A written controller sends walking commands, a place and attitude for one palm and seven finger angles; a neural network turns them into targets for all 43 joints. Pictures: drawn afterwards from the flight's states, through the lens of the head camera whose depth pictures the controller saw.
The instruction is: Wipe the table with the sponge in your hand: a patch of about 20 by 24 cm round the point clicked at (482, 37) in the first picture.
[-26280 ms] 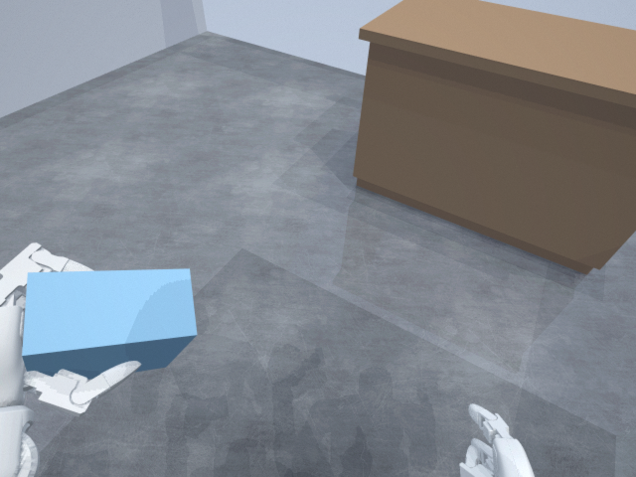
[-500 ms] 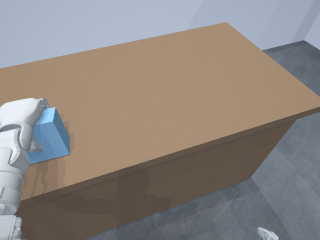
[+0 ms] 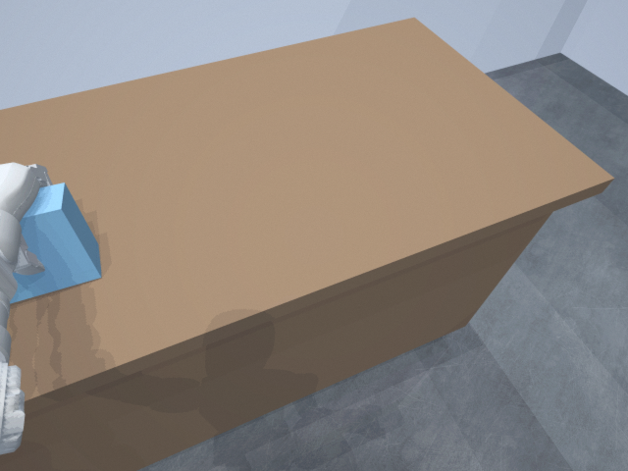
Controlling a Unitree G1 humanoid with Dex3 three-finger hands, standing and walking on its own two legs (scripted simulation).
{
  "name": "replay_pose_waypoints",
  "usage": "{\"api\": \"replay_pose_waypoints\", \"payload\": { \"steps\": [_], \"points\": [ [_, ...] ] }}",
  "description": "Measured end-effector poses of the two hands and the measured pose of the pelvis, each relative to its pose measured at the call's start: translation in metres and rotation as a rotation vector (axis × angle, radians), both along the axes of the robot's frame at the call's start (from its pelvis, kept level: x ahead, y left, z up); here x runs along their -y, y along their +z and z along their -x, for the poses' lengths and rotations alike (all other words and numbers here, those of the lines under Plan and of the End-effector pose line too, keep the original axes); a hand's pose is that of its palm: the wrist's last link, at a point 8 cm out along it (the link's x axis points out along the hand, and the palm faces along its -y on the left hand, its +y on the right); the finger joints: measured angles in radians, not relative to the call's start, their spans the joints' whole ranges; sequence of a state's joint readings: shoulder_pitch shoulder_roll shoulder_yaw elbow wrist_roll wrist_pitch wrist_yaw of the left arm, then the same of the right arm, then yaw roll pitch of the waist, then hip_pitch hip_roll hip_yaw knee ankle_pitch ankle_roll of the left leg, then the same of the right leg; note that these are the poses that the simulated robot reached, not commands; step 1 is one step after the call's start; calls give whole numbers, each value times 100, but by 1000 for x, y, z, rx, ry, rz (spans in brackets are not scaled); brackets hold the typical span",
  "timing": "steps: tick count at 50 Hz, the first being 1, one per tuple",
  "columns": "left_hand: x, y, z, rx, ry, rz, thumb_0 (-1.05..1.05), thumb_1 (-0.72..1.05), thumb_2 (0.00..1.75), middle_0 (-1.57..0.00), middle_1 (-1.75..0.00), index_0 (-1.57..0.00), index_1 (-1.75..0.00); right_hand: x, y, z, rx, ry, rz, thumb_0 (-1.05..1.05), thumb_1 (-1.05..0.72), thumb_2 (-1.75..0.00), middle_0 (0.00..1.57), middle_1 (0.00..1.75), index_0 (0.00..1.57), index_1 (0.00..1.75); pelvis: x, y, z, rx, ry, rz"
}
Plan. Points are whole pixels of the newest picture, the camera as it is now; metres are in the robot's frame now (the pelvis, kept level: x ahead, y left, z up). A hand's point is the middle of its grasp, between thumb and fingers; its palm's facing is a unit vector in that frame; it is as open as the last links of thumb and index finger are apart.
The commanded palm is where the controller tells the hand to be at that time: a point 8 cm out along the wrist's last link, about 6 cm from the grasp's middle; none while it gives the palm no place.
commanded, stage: wipe forward along the first lane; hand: left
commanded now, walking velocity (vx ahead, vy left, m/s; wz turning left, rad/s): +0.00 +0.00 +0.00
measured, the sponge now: (35, 256) +0.37 +0.40 +0.04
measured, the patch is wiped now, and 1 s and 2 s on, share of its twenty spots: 0.30 0.40 0.40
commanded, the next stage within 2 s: slide across to the middle lane in 0.62 s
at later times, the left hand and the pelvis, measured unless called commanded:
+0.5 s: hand (18, 192) +0.43 +0.42 +0.10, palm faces -0.17 +0.01 -0.98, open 10.6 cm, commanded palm +0.44 +0.41 +0.13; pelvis +0.01 +0.02 +0.00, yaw -1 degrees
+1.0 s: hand (46, 169) +0.47 +0.40 +0.10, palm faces -0.12 +0.00 -0.99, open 10.6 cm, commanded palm +0.47 +0.38 +0.15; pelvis +0.04 +0.03 +0.00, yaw +0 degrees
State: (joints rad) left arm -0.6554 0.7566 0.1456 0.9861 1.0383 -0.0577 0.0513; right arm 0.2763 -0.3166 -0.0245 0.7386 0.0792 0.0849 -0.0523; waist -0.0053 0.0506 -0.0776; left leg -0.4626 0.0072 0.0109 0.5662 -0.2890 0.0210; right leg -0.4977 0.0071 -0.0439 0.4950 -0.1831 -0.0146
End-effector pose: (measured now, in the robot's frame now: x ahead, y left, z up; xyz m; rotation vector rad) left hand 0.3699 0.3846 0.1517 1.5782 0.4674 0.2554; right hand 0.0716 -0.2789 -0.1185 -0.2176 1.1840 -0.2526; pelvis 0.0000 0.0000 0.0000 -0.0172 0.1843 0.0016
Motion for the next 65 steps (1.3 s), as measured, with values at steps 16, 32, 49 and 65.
{"api": "replay_pose_waypoints", "payload": {
  "steps": [16, 32, 49, 65],
  "points": [
    [-18, 3, -36, -40, 14, -6, 3, -54, 103, -69, -130, -70, -130, -2, 2, 29, -103, -48, 33, 0, -91, -90, 20, 30, 20, 30, -8, -3, -6, -52, -8, 11],
    [-34, 3, -69, -38, 11, 3, 3, -55, 103, -69, -130, -70, -130, -17, 2, 35, -200, -72, 34, 0, -91, -90, 20, 30, 20, 30, -21, -4, -22, -97, -13, 23],
    [-11, 8, -91, 11, -75, 15, 2, -54, 103, -68, -131, -69, -131, -31, 1, 10, -198, -64, 17, 0, -91, -90, 20, 30, 20, 30, -30, 0, -41, -79, 2, 31],
    [23, 6, -95, 1, -35, -5, 1, -53, 103, -67, -132, -68, -132, -35, 0, -37, -58, 4, -34, 0, -91, -90, 20, 30, 20, 30, -21, 4, -42, -42, 14, 15]
  ]
}}
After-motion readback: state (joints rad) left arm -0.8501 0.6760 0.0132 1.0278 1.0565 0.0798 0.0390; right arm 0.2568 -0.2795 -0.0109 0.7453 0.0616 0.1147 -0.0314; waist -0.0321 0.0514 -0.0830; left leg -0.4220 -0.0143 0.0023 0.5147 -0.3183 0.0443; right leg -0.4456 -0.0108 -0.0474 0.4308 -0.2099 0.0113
